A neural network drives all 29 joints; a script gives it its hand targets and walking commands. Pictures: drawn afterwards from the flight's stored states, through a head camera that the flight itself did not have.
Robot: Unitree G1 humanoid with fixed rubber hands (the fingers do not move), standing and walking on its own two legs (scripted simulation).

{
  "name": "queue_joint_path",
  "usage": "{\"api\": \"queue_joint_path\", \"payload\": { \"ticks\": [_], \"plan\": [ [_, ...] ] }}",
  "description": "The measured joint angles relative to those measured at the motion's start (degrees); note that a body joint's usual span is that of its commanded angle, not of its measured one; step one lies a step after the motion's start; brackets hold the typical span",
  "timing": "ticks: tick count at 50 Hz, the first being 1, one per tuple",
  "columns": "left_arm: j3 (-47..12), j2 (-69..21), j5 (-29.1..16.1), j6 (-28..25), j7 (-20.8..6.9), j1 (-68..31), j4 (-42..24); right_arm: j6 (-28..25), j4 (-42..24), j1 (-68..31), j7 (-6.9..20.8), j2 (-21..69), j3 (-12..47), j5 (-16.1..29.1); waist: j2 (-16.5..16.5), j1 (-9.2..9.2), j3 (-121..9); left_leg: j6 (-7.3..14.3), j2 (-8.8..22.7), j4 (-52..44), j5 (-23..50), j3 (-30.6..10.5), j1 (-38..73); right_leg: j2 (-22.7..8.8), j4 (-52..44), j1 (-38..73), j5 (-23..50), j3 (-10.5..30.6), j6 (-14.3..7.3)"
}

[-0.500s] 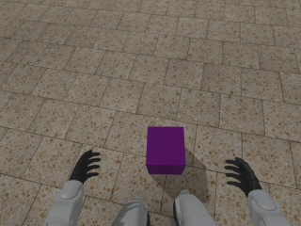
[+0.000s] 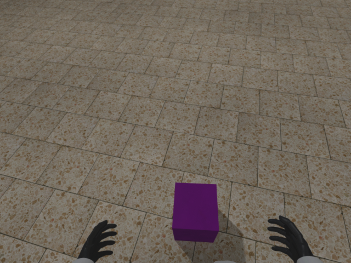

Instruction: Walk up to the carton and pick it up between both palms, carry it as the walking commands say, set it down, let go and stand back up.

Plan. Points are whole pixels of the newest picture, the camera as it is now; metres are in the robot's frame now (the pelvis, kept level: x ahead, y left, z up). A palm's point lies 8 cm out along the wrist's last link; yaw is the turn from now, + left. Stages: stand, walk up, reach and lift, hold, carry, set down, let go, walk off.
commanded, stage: let go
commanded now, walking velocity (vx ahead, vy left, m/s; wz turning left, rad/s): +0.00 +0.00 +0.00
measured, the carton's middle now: (194, 213) +0.42 -0.03 -0.63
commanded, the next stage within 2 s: stand in 0.12 s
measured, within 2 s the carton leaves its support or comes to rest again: neither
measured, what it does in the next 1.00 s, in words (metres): stands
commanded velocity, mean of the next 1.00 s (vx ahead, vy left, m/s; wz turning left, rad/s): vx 0.00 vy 0.00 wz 0.00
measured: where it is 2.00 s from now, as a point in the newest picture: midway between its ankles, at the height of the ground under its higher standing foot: outside the picture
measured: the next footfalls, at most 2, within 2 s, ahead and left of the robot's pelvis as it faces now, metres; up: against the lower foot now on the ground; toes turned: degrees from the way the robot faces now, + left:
none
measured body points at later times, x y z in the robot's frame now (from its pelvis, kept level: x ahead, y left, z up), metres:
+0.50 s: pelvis +0.02 +0.00 +0.00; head -0.03 +0.00 +0.45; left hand +0.18 +0.27 -0.06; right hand +0.15 -0.26 -0.09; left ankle -0.01 +0.11 -0.72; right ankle +0.03 -0.11 -0.72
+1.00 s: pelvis +0.01 +0.00 +0.00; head -0.05 +0.00 +0.45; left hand +0.16 +0.27 -0.07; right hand +0.13 -0.27 -0.09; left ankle -0.01 +0.11 -0.72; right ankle +0.03 -0.11 -0.72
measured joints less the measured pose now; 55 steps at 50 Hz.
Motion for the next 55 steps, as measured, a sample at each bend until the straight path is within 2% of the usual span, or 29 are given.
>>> {"api": "queue_joint_path", "payload": {
  "ticks": [7, 14, 22, 55],
  "plan": [
    [0.0, 0.0, 0.0, -0.4, 0.0, 0.0, 0.0, 0.8, 0.1, 0.0, 0.0, 0.0, 0.0, 0.0, 0.0, 0.15, 0.0, 0.0, 0.0, -0.2, 0.0, 0.0, 0.2, 0.0, -0.3, 0.2, 0.0, 0.0, 0.0],
    [-0.4, 1.4, 1.3, -3.8, 1.2, 0.1, 8.7, -4.4, 12.9, 0.4, -0.1, -2.3, 0.1, 0.0, 0.0, 0.15, -7.3, 0.0, 0.0, -0.2, -0.8, 0.0, 0.2, 0.0, -0.3, 0.3, -0.8, 0.0, -0.1],
    [0.6, 3.2, 1.3, -7.6, 1.2, 0.2, 11.0, -8.7, 19.4, 2.2, -0.5, -3.9, -0.3, -0.3, 0.0, 0.13, -12.9, 0.0, 0.0, -0.2, -1.3, 0.0, 0.2, 0.0, -0.3, 0.2, -1.3, 0.0, -0.1],
    [0.6, 3.9, 1.3, -9.6, 1.7, 0.4, 16.6, -10.8, 25.6, 2.2, -1.3, -4.0, -0.3, -0.3, 0.0, 0.12, -14.5, 0.0, 0.0, -0.2, -0.5, 0.0, 0.2, 0.0, -0.3, 0.2, -0.5, 0.0, -0.2]
  ]
}}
